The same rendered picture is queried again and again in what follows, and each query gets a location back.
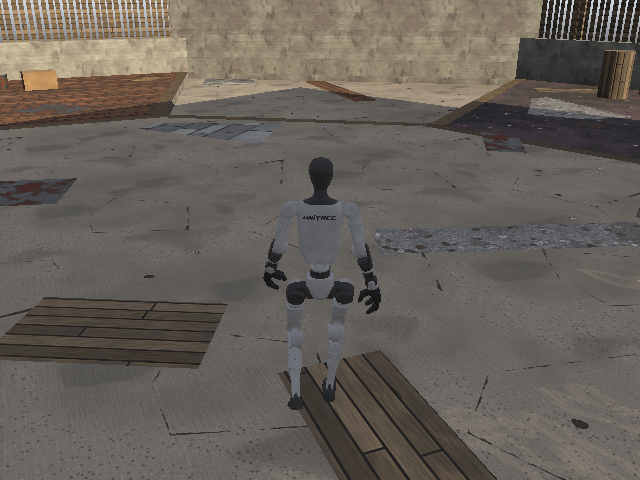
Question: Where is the left robot forearm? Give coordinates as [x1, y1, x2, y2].
[265, 239, 282, 274]

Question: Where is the robot right upper arm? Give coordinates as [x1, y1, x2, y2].
[341, 201, 367, 259]

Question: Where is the robot left shin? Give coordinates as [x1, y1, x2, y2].
[286, 331, 302, 398]

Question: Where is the robot left upper arm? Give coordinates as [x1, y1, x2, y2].
[272, 200, 300, 254]

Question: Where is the right robot forearm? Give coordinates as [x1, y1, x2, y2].
[357, 243, 379, 290]

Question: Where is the robot left foot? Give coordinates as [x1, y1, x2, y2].
[287, 394, 303, 410]

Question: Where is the right robot hand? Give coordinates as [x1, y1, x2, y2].
[358, 287, 381, 314]

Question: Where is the left robot hand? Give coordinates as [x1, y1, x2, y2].
[263, 270, 287, 290]

